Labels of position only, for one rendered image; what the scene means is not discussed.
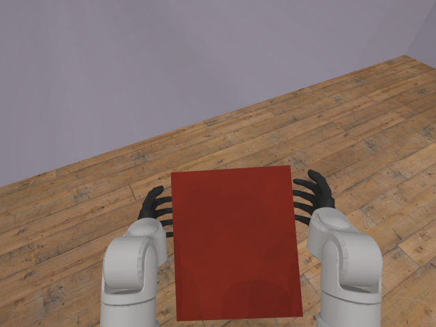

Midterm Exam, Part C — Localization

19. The right robot hand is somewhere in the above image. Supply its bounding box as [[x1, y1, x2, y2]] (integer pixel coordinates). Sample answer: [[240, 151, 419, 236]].
[[292, 170, 335, 226]]

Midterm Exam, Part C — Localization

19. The left robot hand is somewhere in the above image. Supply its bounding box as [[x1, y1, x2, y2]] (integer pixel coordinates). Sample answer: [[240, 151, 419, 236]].
[[138, 185, 173, 238]]

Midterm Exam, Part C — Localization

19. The carton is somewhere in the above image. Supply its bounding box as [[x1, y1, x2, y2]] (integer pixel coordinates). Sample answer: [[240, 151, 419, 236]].
[[171, 165, 303, 322]]

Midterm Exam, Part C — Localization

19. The robot right forearm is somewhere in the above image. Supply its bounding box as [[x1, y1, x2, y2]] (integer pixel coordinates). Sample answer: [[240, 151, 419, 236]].
[[307, 207, 383, 327]]

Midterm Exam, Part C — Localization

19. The robot left forearm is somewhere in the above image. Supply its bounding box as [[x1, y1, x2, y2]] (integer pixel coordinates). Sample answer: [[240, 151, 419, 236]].
[[100, 218, 168, 327]]

